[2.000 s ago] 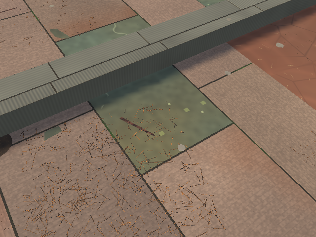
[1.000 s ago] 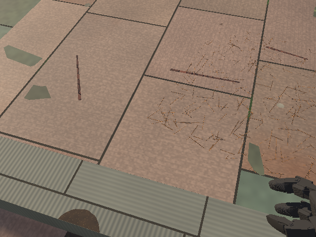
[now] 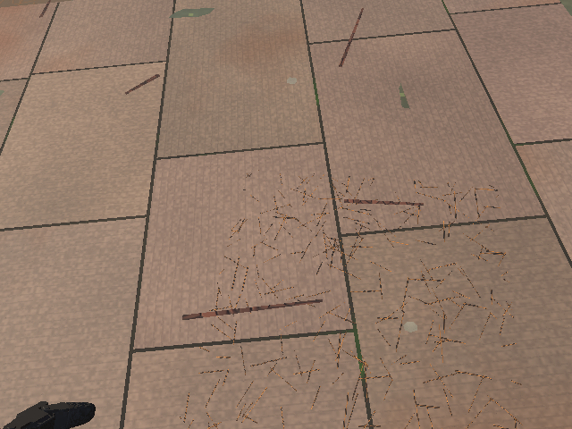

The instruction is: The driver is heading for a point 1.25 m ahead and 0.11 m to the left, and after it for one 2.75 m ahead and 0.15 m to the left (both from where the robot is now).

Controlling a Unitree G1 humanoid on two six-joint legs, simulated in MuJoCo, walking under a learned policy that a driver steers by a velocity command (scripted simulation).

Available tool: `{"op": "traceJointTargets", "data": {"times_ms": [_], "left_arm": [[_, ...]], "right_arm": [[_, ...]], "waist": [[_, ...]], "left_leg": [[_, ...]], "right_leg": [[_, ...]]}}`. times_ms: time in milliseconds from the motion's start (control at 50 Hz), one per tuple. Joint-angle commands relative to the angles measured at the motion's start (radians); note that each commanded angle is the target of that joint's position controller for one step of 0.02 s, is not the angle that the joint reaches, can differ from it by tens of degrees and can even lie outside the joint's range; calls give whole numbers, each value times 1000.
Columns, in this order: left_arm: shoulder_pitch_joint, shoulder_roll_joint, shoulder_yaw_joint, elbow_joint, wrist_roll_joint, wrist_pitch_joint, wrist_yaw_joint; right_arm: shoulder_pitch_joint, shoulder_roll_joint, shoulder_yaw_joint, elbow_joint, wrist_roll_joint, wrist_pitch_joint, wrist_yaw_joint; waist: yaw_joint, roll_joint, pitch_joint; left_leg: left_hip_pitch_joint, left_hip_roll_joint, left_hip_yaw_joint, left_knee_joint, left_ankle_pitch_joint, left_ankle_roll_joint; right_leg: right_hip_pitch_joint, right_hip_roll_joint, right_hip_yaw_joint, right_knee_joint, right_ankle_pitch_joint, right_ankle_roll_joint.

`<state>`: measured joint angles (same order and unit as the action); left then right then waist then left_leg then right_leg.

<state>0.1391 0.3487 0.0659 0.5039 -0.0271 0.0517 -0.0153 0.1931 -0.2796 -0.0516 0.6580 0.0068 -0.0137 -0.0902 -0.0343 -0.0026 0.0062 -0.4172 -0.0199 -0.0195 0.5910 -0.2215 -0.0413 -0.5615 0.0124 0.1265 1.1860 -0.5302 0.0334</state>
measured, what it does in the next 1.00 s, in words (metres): steps on the spot: right foot, then left foot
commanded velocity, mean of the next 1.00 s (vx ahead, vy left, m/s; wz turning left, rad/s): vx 0.00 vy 0.00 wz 0.01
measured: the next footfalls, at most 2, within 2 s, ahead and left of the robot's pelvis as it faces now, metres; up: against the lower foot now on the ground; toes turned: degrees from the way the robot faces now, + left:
right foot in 0.08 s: +0.04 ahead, -0.16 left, +0.00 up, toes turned -2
left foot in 0.44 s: +0.14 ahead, +0.05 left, +0.00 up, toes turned -21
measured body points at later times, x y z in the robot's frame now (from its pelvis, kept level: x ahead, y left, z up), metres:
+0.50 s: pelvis +0.04 -0.03 +0.01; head +0.06 -0.02 +0.46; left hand +0.30 +0.14 -0.07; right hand +0.14 -0.32 -0.07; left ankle +0.10 +0.06 -0.72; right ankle +0.00 -0.16 -0.71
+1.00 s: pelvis +0.03 -0.09 +0.02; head +0.06 -0.10 +0.47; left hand +0.15 +0.19 -0.06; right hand +0.20 -0.37 -0.08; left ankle +0.00 +0.06 -0.61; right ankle +0.03 -0.18 -0.72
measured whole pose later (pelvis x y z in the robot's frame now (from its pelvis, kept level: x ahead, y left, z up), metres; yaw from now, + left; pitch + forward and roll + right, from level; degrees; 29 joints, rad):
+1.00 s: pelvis +0.03 -0.09 +0.02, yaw +8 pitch +2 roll +0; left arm 0.16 0.23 0.04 0.65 0.03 0.00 0.06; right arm 0.25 -0.35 -0.11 0.60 0.03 0.07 -0.04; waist 0.01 0.05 0.02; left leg -0.63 -0.03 -0.10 1.27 -0.36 -0.08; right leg -0.23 0.03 -0.04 0.45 -0.25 -0.05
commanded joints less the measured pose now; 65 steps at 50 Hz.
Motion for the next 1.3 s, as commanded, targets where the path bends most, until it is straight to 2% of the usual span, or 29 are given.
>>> {"op": "traceJointTargets", "data": {"times_ms": [20, 60, 80, 100, 120, 140, 180, 280, 360, 400, 440, 460, 480, 500, 560, 600, 660, 720, 760, 800, 820, 840, 860, 880, 900, 940, 980, 1160, 1300], "left_arm": [[50, 51, -10, -55, 15, 3, -14], [171, 61, 12, 22, 1, 5, -16], [215, 103, 35, 34, 8, 2, -8], [195, 269, 62, -27, 25, -8, 7], [147, 250, 55, -74, 68, -24, 9], [103, 205, 48, -76, 69, -33, 16], [15, 141, 37, -81, 24, -30, 46], [7, 68, 14, -69, 10, -19, 79], [14, 58, 7, -46, 25, -4, 69], [19, 16, -12, -17, 21, -4, 56], [57, -72, -45, 41, 27, -19, 42], [129, -62, -40, 64, 56, -34, 36], [188, -26, -26, 81, 61, -42, 38], [107, 18, -13, 67, 58, -47, 50], [-59, 20, 5, 50, 37, -42, 65], [-81, 9, 8, 48, 26, -46, 57], [-53, -22, 3, 64, 19, -55, 53], [-64, -62, -10, 68, 12, -64, 45], [-21, -50, -5, 87, 0, -71, 36], [68, -15, 13, 123, -6, -76, 28], [92, 22, 30, 138, 3, -76, 30], [56, 98, 42, 114, 28, -64, 38], [-12, 120, 46, 88, 90, -64, 36], [-67, 63, 34, 54, 92, -72, 44], [-106, 2, 14, 51, 75, -75, 52], [-117, -11, 2, 46, 42, -75, 73], [-67, -11, -9, 52, 54, -72, 86], [36, 73, 24, 93, 55, -46, 74], [-8, 123, 58, 127, 10, -60, 25]], "right_arm": [[-117, -216, -69, -95, 21, 9, 9], [-52, -170, -63, -70, 1, 19, 26], [3, -109, -52, -52, -8, 19, 34], [-9, -63, -42, -109, -38, 19, 47], [-116, -96, -46, -143, -21, 3, 51], [-137, -107, -45, -136, -1, -5, 51], [-120, -86, -37, -108, -9, -4, 37], [-104, -44, -5, -109, -12, -10, 52], [-70, -42, 12, -90, -1, -7, 70], [-59, -44, 10, -86, 8, -6, 80], [-65, 3, 20, -84, -12, -12, 91], [-111, -80, 8, -118, -28, -14, 89], [-157, -103, 9, -139, -39, -12, 84], [-156, -93, 2, -140, -25, -10, 81], [-29, -159, -33, -127, 4, 6, 64], [23, -171, -49, -132, -2, 6, 48], [-43, -119, -47, -168, 17, 25, 26], [-49, -112, -55, -177, 22, 55, 21], [-40, -133, -66, -179, 22, 64, 25], [-65, -144, -72, -179, 44, 70, 30], [-39, -123, -71, -171, 52, 70, 35], [72, -50, -55, -146, 37, 72, 44], [61, -120, -79, -173, 28, 56, 48], [56, -189, -96, -155, 20, 48, 51], [48, -200, -99, -130, 22, 53, 52], [83, -147, -85, -107, 18, 73, 53], [43, -131, -75, -129, 26, 72, 56], [-82, -61, -31, -191, 15, 73, 94], [-90, -83, -43, -184, 26, 97, 124]], "waist": [[47, 78, -108], [68, 38, -115], [72, -95, -70], [33, -433, -33], [105, -376, -136], [90, -249, -102], [55, -124, -94], [34, -99, -186], [57, -139, -204], [66, -164, -174], [48, -119, -134], [107, 22, -102], [163, 170, -74], [120, 223, -40], [19, 204, -35], [-11, 165, -65], [31, 112, -102], [33, 137, -138], [38, 185, -161], [87, 206, -159], [85, 159, -160], [18, -103, -170], [7, -288, -87], [0, -215, -56], [-2, -129, -20], [-1, -96, -4], [34, -101, -6], [107, -126, -29], [66, -136, -48]], "left_leg": [[44, 223, -152, -150, 300, 205], [-26, 160, -9, -30, 111, 145], [-139, 93, 89, 158, -112, 69], [-416, -31, 101, 473, -411, -36], [-404, -37, -84, 652, -430, -34], [-421, -27, -102, 701, -352, -21], [-415, -3, -111, 666, -216, -26], [-279, -39, -89, 470, -127, -30], [-57, -4, -42, 226, -127, -25], [69, 29, -25, 89, -61, -10], [264, 48, -57, -208, 176, 29], [298, 156, -234, -203, 379, 79], [224, 261, -352, -218, 462, 227], [150, 270, -439, -258, 281, 298], [234, 213, -492, -250, 150, 288], [287, 247, -561, -261, 209, 317], [264, 184, -502, -238, 247, 268], [268, 121, -483, -210, 260, 230], [237, 110, -513, -203, 263, 218], [167, 75, -520, -174, 201, 178], [62, 21, -472, -115, 40, 133], [-102, -110, -290, 155, -324, 70], [-263, -116, -192, 365, -426, 25], [-250, -26, -156, 532, -355, -2], [-260, -5, -139, 604, -267, -12], [-300, 4, -118, 734, -160, -32], [-334, 32, -59, 796, -105, -60], [-337, 137, 15, 481, -98, -93], [-51, 101, 131, 148, -116, 9]], "right_leg": [[162, -85, -113, -314, 82, -16], [350, 32, -226, -513, 259, -41], [429, 21, -99, -648, 343, -93], [466, -291, 456, -757, 693, -252], [403, -342, 625, -848, 671, -373], [392, -294, 561, -836, 525, -337], [389, -211, 428, -764, 537, -257], [418, -160, 353, -708, 786, -234], [383, -168, 313, -685, 865, -222], [342, -170, 310, -689, 784, -217], [279, -98, 237, -691, 487, -145], [216, 2, 134, -567, 237, -87], [208, 51, 56, -535, 55, -22], [211, 32, -1, -540, 111, 15], [114, 82, -47, -463, 86, 33], [22, 89, -6, -206, -61, 49], [7, 70, 14, -150, 5, 50], [78, 90, -21, -376, 62, 42], [191, 103, -27, -535, 113, 31], [347, 92, -37, -782, 294, 13], [477, 18, -3, -868, 382, -14], [590, -251, 236, -890, 435, -113], [418, -418, 438, -930, 482, -231], [378, -410, 390, -938, 417, -260], [354, -324, 256, -918, 355, -224], [381, -239, 106, -893, 411, -187], [413, -226, 12, -891, 520, -219], [587, -330, -121, -879, 640, -286], [525, -357, -273, -797, 704, -215]]}}
Keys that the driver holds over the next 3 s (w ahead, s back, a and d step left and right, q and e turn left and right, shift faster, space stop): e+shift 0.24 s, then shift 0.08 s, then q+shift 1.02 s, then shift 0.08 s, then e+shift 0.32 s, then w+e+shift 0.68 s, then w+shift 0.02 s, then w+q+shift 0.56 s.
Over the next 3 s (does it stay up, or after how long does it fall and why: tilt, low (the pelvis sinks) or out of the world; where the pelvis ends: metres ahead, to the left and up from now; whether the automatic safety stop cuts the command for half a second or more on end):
stays up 0.89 -0.18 0.02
